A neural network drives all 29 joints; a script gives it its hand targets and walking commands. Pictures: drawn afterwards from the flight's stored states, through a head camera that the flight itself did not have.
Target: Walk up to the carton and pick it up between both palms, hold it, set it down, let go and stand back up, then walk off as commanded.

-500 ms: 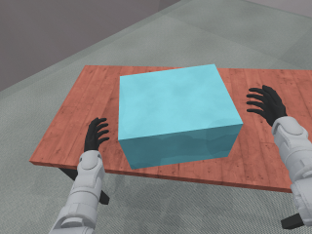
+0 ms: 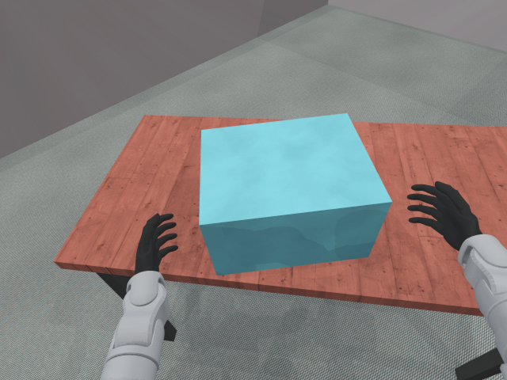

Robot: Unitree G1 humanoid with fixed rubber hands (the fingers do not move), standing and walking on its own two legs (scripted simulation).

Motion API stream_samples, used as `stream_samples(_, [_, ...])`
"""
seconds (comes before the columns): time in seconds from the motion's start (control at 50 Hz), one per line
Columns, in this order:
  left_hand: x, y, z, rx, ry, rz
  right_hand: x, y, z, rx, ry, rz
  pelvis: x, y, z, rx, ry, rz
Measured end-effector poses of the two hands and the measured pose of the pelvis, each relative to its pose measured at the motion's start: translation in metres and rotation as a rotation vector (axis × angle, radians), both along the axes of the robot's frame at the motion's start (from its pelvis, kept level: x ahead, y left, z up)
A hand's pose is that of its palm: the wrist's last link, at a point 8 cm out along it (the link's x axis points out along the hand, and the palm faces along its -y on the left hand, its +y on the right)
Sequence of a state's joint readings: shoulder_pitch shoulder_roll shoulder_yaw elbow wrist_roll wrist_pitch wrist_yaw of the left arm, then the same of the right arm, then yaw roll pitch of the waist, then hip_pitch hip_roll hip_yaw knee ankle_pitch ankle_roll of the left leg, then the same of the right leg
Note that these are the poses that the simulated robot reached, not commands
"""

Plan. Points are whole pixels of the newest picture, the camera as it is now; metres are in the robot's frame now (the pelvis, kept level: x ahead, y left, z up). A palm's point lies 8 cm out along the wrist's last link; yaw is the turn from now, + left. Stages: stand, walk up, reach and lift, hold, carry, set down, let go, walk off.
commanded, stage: set down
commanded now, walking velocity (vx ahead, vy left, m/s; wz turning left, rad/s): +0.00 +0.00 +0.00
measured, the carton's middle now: (283, 192) +0.46 +0.02 +0.00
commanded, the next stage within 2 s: none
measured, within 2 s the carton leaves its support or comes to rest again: neither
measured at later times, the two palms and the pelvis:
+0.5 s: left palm (145, 297) +0.22 +0.22 +0.03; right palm (491, 274) +0.28 -0.28 +0.04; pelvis +0.01 +0.01 +0.00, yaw +0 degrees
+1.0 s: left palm (146, 327) +0.19 +0.21 +0.02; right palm out of the picture +0.23 -0.29 +0.03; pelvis +0.00 +0.01 +0.00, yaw +0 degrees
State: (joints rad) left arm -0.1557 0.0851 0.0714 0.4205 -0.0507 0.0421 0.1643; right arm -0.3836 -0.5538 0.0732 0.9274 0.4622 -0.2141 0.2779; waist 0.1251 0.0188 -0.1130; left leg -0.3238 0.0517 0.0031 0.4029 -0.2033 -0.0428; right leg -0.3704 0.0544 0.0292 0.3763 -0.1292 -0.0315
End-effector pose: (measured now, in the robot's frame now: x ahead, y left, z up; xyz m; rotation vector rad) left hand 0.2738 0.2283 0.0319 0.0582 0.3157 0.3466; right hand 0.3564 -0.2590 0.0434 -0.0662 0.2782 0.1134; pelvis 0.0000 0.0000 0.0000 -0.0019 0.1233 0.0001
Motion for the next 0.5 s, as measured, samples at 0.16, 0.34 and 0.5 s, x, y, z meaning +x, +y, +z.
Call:
stream_samples(0.16, [-0.008, -0.005, 0.005, -0.018, -0.024, -0.006, -0.014, -0.006, -0.001, -0.022, 0.007, 0.008, 0.005, 0.002, 0.001, -0.004, -0.020, 0.000])
stream_samples(0.34, [-0.036, -0.002, -0.006, -0.041, -0.002, 0.003, -0.052, -0.015, -0.006, -0.046, 0.036, -0.012, 0.008, 0.007, 0.002, -0.009, -0.048, 0.002])
stream_samples(0.5, [-0.052, -0.009, 0.000, -0.047, -0.025, -0.012, -0.073, -0.019, 0.000, -0.043, 0.015, -0.005, 0.006, 0.007, 0.002, -0.009, -0.072, 0.002])
